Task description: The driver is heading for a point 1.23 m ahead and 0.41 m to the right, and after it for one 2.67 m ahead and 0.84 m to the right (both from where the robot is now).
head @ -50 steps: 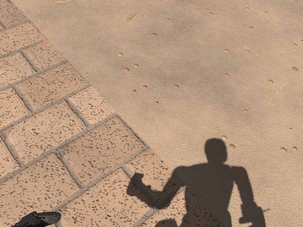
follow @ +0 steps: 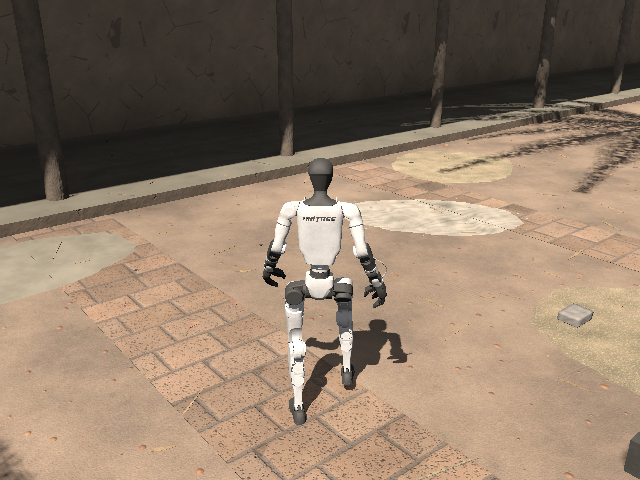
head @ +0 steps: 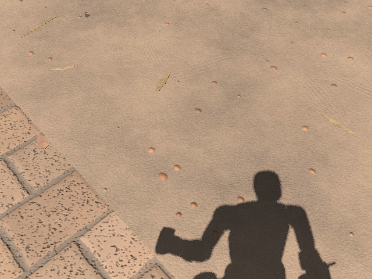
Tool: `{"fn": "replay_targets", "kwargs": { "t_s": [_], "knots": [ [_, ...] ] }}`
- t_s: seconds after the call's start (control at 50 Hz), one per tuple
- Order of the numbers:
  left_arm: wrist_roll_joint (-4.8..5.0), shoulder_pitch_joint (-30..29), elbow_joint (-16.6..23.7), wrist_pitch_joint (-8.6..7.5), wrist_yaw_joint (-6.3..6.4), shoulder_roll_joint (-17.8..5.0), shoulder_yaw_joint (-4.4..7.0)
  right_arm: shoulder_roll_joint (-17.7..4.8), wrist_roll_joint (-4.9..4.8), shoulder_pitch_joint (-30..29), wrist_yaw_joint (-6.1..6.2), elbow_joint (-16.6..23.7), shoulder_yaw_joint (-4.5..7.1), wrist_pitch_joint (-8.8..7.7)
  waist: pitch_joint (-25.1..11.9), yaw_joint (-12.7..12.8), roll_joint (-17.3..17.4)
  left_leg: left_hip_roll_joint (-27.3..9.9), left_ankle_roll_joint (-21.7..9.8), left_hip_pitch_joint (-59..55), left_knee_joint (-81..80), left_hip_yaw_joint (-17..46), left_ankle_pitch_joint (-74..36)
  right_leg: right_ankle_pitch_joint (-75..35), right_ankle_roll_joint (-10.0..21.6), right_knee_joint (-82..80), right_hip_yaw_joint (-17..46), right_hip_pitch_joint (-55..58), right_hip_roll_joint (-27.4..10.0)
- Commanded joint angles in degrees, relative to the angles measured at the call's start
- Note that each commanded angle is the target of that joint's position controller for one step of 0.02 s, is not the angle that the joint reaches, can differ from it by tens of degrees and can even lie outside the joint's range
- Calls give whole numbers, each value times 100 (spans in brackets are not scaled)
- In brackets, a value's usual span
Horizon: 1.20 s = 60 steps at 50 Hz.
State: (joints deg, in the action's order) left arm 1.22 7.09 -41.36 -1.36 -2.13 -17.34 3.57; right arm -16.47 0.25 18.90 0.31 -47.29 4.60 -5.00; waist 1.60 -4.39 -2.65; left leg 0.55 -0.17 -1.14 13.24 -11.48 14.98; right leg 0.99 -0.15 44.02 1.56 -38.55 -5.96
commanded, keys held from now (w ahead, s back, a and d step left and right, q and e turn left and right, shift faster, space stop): w+e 0.84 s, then w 0.16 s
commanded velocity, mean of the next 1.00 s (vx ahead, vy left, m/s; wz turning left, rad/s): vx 0.50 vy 0.00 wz -0.55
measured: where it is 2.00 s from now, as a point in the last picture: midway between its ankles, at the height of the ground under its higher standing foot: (283, 141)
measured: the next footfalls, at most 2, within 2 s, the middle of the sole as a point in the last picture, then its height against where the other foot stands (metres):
right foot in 0.14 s outside the picture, level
left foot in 0.62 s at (182, 255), level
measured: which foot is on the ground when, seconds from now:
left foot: down 0.00-0.16, up 0.18-0.60, down 0.62-1.00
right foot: up 0.00-0.12, down 0.14-0.64, up 0.66-1.00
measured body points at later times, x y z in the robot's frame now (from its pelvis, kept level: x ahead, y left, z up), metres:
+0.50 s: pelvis +0.28 -0.06 +0.00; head +0.31 -0.09 +0.45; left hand +0.41 +0.20 -0.10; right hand +0.42 -0.36 -0.08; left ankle +0.51 +0.06 -0.69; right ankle +0.21 -0.13 -0.74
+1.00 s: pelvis +0.54 -0.12 +0.00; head +0.57 -0.14 +0.45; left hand +0.85 -0.02 -0.08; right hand +0.40 -0.37 -0.12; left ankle +0.53 +0.02 -0.74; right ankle +0.59 -0.34 -0.69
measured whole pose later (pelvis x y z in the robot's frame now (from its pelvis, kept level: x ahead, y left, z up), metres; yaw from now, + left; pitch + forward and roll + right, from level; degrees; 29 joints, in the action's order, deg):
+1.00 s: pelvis +0.54 -0.12 +0.00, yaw -34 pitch +1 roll +2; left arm 1.1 7.8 -36.6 -1.6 -1.3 -16.7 3.6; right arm -16.1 -0.3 19.2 -0.7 -49.1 3.7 -5.2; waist 2.3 -5.3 -2.4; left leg 1.3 -2.3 0.0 13.8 -8.7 14.0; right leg 2.9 0.1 42.5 3.5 -37.4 -5.3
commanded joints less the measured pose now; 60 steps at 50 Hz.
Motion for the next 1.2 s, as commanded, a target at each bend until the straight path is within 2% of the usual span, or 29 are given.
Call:
{"fn": "replay_targets", "kwargs": {
  "t_s": [0.02,0.06,0.1,0.14,0.16,0.18,0.2,0.22,0.24,0.26,0.34,0.44,0.52,0.6,0.62,0.64,0.66,0.68,0.7,0.74,0.78,0.94,1.04,1.08,1.12,1.14,1.16,1.18,1.2],
  "knots": [
    [-3,-519,554,-45,-107,-173,-12,-1001,-95,-300,37,320,245,-34,378,87,483,-1690,-831,176,-495,370,-1821,-87,170,-507,-143,88,-18],
    [-12,-634,681,-32,-150,-272,25,-1104,-152,-240,37,247,284,44,364,131,522,-1767,-730,-184,-141,219,-2536,332,349,-697,-331,170,119],
    [-25,-269,694,2,-149,-481,143,-1291,-205,-282,60,245,334,131,-22,427,709,-1727,-599,-351,791,29,-4507,949,594,-711,-699,939,524],
    [16,1443,252,65,-32,-1070,490,-1150,-187,-268,92,286,258,186,-944,1313,465,-1333,-243,693,3244,-238,-4516,672,990,-1131,-636,3516,942],
    [68,1683,202,90,81,-1802,644,-442,98,228,52,556,27,107,-1371,910,-1089,-583,163,3160,5462,-163,-41,834,1827,-1308,2006,5538,-556],
    [45,1675,463,-17,35,-1728,552,-414,20,60,-11,697,-76,-109,-2418,932,-995,172,231,4268,6558,1280,2077,2208,2569,-2476,4706,6274,-1353],
    [-1,1579,416,-112,-17,-1275,413,-905,-240,-710,-68,845,51,-239,-1791,1196,-314,-152,90,4855,6677,1671,1594,2193,2165,-2841,4131,5900,-1261],
    [-7,1350,390,-175,-13,-1111,364,-858,-272,-921,-65,924,23,-310,-1119,1034,-174,-377,-28,4909,6285,1604,1073,1855,1954,-2830,3382,5126,-1042],
    [-6,942,441,-190,4,-903,296,-823,-128,-884,-11,831,27,-323,-704,752,172,-609,-18,4567,5789,1607,691,1239,1755,-2807,2735,4272,-789],
    [-62,643,529,-195,34,-727,236,-873,-22,-769,18,775,69,-281,-538,521,67,-758,16,4101,5371,1647,420,665,1665,-2881,2285,3616,-588],
    [-80,602,568,-235,156,-791,252,-640,72,-775,13,793,38,-70,-380,340,28,-686,304,3595,4469,1500,-195,-404,1705,-3163,1618,2681,-276],
    [-8,1015,386,-180,289,-908,297,-365,24,-1854,-65,1062,-98,-103,-113,737,-160,-292,439,3238,2326,1454,-1911,204,1323,-3099,1249,2380,89],
    [40,1357,222,-128,318,-885,310,-553,-70,-2243,-180,1196,-58,-195,-57,858,-215,-146,322,2998,1621,1641,-2006,645,1221,-2710,1755,2769,-124],
    [11,1243,230,-51,344,-805,313,-782,-81,-1609,-189,1048,70,-279,-200,455,-462,-99,-2,2140,1228,1582,-1226,387,990,-1894,2210,3071,-162],
    [-14,1242,265,-54,324,-586,234,-941,-21,-1035,-150,924,157,-306,-615,177,-345,-275,-195,1159,1161,1645,-1185,220,814,-1143,2003,2872,151],
    [-112,1361,361,-62,302,-232,98,-1233,62,-213,-101,854,228,-307,-1461,-103,356,-1239,-511,-330,1280,2586,-796,1179,600,466,1491,2161,549],
    [102,2065,564,-106,298,-46,32,-1587,104,130,-143,653,318,-222,-1968,272,2400,-2318,-1305,-1760,552,5290,944,3344,262,2149,857,180,1185],
    [149,1955,385,-99,324,-656,137,-1022,-16,-80,-176,764,194,-203,-1444,152,1625,-2319,-1197,-1451,286,5497,2102,3081,169,2827,1022,-433,728],
    [106,1368,448,-71,320,-920,217,-731,-34,-319,-148,818,113,-169,-791,20,1130,-2099,-983,-823,242,4564,1702,2557,140,2944,853,-563,560],
    [-12,956,538,-54,308,-773,231,-531,51,-698,-122,788,35,-130,-212,185,687,-1684,-904,197,69,3355,196,1909,77,2590,716,-282,218],
    [57,1005,555,-11,243,-571,218,-454,57,-752,-86,703,18,-161,-140,309,970,-1475,-896,582,-156,2637,-446,1669,44,2320,604,45,10],
    [-12,128,826,-86,108,-81,16,-795,-34,-503,-91,317,96,-141,85,155,589,-1326,-1077,542,-521,1155,-1923,133,-8,124,240,50,41],
    [-3,-708,1094,-183,-42,-103,-35,-1051,-187,29,-83,-36,140,3,319,-21,583,-1576,-1010,-7,-396,972,-2294,121,199,-990,-128,304,232],
    [-31,-651,1124,-188,-65,-260,24,-1166,-232,38,-60,-127,165,80,205,171,708,-1679,-914,-321,0,901,-3332,558,384,-1222,-260,636,393],
    [-76,486,794,-166,-24,-612,230,-1201,-248,-87,-16,-168,143,152,-532,900,751,-1439,-665,-106,1409,534,-4839,339,671,-1620,-535,2408,749],
    [-77,1399,532,-127,54,-948,383,-1004,-165,-66,15,-110,50,141,-1107,1293,603,-1186,-438,860,2686,392,-4028,139,857,-1447,-113,4008,472],
    [-143,1907,441,-104,132,-1590,488,-330,26,387,-35,152,-184,58,-1898,1053,-775,-357,-51,3197,4988,363,-423,566,1655,-1508,2498,6187,-1099],
    [-93,1955,494,-133,116,-1314,391,-482,-61,440,-85,20,-190,-75,-2640,1115,-869,31,-18,3917,6034,1435,1932,950,2130,-2320,4237,6420,-1716],
    [-89,1626,463,-174,85,-980,273,-914,-270,-76,-130,176,-50,-135,-1769,1128,-524,-317,-76,4440,6272,1625,1638,1013,1845,-2454,3360,5803,-1454]
  ]
}}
